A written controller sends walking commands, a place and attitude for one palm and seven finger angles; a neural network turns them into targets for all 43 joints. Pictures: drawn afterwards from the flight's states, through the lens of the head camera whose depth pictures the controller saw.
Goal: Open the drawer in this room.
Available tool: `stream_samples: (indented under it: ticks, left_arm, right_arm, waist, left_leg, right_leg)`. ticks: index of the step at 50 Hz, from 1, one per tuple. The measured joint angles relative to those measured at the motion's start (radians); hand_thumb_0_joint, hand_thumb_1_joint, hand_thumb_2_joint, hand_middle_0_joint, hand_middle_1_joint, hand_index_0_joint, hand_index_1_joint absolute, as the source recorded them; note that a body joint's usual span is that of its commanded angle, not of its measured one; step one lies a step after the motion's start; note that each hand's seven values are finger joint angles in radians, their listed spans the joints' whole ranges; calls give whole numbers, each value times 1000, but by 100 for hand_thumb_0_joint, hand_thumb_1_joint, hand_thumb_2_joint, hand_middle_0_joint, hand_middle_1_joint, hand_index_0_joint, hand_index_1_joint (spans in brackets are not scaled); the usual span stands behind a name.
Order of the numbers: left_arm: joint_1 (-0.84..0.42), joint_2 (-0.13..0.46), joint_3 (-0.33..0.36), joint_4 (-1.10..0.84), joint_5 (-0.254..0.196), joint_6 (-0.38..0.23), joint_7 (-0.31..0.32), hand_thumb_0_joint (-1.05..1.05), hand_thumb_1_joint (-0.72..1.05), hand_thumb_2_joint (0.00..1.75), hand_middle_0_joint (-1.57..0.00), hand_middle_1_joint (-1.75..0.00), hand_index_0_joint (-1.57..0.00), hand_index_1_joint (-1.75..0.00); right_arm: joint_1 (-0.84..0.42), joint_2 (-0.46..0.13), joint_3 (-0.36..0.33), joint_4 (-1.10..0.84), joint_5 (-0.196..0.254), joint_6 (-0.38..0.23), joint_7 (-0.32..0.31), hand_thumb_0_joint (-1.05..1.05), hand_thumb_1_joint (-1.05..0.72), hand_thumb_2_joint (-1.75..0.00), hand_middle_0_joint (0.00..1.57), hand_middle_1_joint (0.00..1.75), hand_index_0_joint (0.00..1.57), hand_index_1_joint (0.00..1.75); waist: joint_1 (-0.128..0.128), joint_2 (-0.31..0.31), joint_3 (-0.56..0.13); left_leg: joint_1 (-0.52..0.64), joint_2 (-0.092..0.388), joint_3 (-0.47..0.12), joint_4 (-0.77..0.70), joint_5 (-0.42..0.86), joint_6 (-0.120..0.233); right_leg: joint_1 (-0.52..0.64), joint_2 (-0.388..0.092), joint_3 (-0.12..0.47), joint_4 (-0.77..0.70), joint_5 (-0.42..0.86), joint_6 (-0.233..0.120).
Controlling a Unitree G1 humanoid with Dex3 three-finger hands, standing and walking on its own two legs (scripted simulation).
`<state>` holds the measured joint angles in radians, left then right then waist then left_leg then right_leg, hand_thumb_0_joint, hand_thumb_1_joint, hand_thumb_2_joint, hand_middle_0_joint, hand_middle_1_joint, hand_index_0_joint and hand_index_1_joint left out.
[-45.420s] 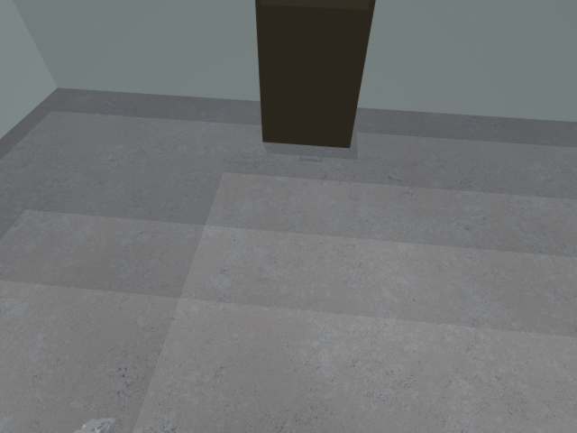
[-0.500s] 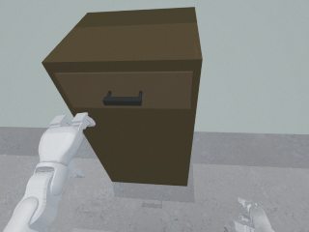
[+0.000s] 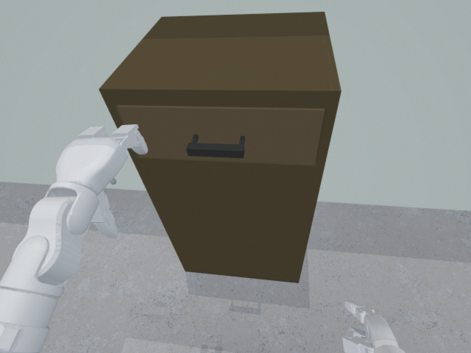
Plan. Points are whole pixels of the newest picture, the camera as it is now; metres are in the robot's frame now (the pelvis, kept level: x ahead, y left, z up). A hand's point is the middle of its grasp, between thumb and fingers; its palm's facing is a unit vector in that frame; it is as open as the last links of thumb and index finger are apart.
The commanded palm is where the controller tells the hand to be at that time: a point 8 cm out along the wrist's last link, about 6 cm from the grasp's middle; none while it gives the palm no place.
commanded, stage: raise the hand with hooked fingers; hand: left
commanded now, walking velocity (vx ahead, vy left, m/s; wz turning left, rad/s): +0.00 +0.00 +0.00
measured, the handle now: (217, 144) +0.54 +0.13 +0.04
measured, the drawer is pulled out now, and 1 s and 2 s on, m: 0.00 0.00 0.00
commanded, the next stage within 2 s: move the hooked fingers above the handle in 0.22 s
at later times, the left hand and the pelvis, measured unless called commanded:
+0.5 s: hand (124, 194) +0.30 +0.22 +0.14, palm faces +0.08 -0.07 -0.99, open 13.9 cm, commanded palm +0.29 +0.23 +0.20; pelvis -0.02 +0.00 +0.00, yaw +1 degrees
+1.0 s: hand (166, 172) +0.37 +0.18 +0.12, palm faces +0.04 -0.06 -1.00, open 13.8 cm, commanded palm +0.35 +0.19 +0.18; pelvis +0.00 -0.03 +0.00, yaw +0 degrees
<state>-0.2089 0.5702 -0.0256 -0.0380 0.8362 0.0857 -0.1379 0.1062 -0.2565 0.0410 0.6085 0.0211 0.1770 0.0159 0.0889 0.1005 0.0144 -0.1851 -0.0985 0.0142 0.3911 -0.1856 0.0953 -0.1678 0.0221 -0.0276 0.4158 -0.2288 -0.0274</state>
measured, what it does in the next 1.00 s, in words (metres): stands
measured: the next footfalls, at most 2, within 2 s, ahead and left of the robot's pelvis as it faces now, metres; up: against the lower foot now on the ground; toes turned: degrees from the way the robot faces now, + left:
none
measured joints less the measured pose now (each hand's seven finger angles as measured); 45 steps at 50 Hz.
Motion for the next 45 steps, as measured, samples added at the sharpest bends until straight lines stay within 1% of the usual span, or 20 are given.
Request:
stream_samples:
  ticks: [4,7,9,13,18,22,27,30,33,36,39,41,45]
  left_arm:
    - [32,-4,-7,-27,-1,-45,12,0,-50,30,-32,-120,-32,-120]
    - [43,1,-9,-42,4,-78,40,0,-50,30,-32,-120,-32,-120]
    - [40,5,-7,-41,4,-89,61,0,-50,30,-32,-120,-33,-120]
    - [18,6,3,-18,1,-71,85,0,-50,30,-32,-120,-33,-120]
    - [6,-4,-6,3,9,-31,66,0,-50,30,-32,-120,-32,-120]
    - [-12,-24,-51,16,19,-38,53,0,-50,30,-32,-120,-32,-120]
    - [-72,-57,-115,70,43,-62,75,0,-50,30,-32,-120,-32,-120]
    - [-114,-68,-130,119,57,-65,98,0,-50,30,-32,-120,-33,-120]
    - [-152,-73,-131,169,64,-45,114,0,-50,30,-32,-120,-33,-120]
    - [-177,-75,-123,216,68,-21,115,0,-50,30,-32,-120,-32,-120]
    - [-189,-73,-120,249,66,-7,101,0,-50,30,-32,-120,-32,-120]
    - [-190,-70,-119,260,64,-11,91,0,-50,30,-32,-120,-32,-120]
    - [-176,-68,-114,255,55,-44,90,0,-49,30,-32,-120,-32,-120]
  right_arm:
    - [24,-12,-13,7,-5,-11,4,1,-91,-90,20,30,20,30]
    - [33,-16,-21,23,-7,-20,4,1,-91,-90,20,30,20,30]
    - [35,-16,-26,34,-7,-24,5,1,-91,-90,20,30,20,30]
    - [30,-13,-27,47,-2,-24,7,1,-91,-90,20,30,20,30]
    - [16,-7,-20,36,2,-23,6,1,-91,-90,20,30,20,30]
    - [9,-1,-15,27,2,-32,0,1,-91,-90,20,30,20,30]
    - [-5,8,-7,30,1,-39,-8,1,-91,-90,20,30,20,30]
    - [-9,13,-3,35,1,-38,-10,1,-91,-90,20,30,20,30]
    - [-6,15,-2,38,4,-33,-10,1,-91,-90,20,30,20,30]
    - [5,11,-1,38,7,-24,-12,1,-91,-90,20,30,20,30]
    - [21,3,-3,36,10,-15,-16,1,-91,-90,20,30,20,30]
    - [34,-4,-8,34,10,-13,-21,1,-91,-90,20,30,20,30]
    - [56,-18,-23,36,9,-12,-27,1,-91,-90,20,30,20,30]
  waist:
    - [3,-3,11]
    - [8,-6,16]
    - [12,-7,16]
    - [15,-5,15]
    - [12,0,13]
    - [13,0,9]
    - [13,-8,7]
    - [8,-13,4]
    - [0,-14,-1]
    - [-10,-14,-7]
    - [-20,-14,-9]
    - [-26,-15,-10]
    - [-32,-15,-14]
  left_leg:
    - [-8,-4,-1,0,6,5]
    - [-15,-6,-1,2,9,7]
    - [-18,-8,-2,1,12,6]
    - [-21,-10,-3,-2,20,6]
    - [-19,-11,-4,-7,28,7]
    - [-20,-13,-9,-5,30,6]
    - [-26,-11,-11,-2,31,0]
    - [-31,-7,-9,-3,32,-4]
    - [-35,-1,-6,-2,29,-9]
    - [-38,5,-4,-2,26,-13]
    - [-41,10,-4,-1,21,-18]
    - [-43,14,-4,3,16,-21]
    - [-50,20,-4,10,5,-27]
  right_leg:
    - [-7,-4,-1,-1,5,5]
    - [-13,-6,-2,1,8,7]
    - [-17,-8,-4,3,10,8]
    - [-21,-11,-5,4,14,9]
    - [-22,-13,-6,5,18,9]
    - [-23,-14,-12,9,17,7]
    - [-31,-13,-14,19,14,1]
    - [-38,-8,-12,21,15,-3]
    - [-43,-2,-9,20,15,-9]
    - [-46,4,-6,16,15,-14]
    - [-48,10,-5,14,13,-19]
    - [-50,13,-5,14,10,-23]
    - [-55,20,-5,17,2,-29]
